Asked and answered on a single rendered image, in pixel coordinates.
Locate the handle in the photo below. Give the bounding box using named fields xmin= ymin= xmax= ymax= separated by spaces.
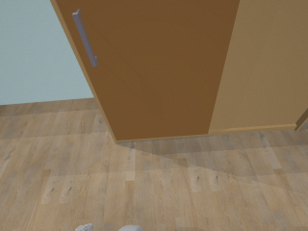
xmin=72 ymin=9 xmax=98 ymax=67

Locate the wardrobe door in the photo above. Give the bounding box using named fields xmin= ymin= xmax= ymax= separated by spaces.
xmin=209 ymin=0 xmax=308 ymax=130
xmin=56 ymin=0 xmax=240 ymax=141

